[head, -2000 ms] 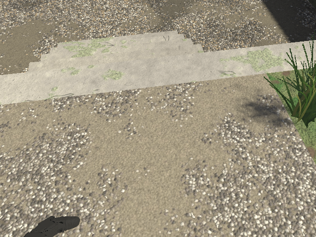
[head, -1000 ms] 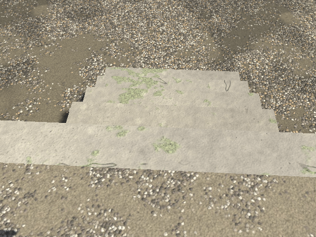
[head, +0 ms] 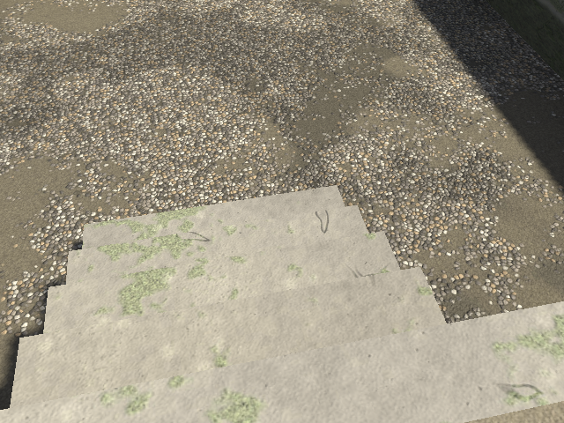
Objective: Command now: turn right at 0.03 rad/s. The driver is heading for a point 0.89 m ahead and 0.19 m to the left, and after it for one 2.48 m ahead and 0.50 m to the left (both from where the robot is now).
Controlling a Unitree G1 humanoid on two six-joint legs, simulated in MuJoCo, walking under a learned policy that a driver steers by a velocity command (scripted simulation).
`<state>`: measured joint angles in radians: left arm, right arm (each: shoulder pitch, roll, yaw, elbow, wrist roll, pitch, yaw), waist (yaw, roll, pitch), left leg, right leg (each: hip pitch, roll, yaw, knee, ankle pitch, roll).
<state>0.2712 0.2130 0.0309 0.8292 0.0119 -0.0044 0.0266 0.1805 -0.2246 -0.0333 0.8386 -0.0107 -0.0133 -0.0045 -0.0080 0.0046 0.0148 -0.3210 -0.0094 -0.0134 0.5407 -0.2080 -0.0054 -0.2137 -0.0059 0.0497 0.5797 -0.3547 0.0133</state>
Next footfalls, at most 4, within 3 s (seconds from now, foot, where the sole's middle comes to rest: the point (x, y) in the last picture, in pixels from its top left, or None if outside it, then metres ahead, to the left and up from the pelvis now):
1.38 right None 0.50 -0.10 -0.77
1.96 left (225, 386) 0.61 0.18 -0.77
2.30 right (266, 330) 0.86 0.09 -0.94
2.62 left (178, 324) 0.89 0.35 -0.94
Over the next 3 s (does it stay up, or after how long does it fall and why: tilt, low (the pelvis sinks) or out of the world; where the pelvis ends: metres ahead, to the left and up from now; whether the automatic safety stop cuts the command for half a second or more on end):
stays up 0.84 0.17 -0.19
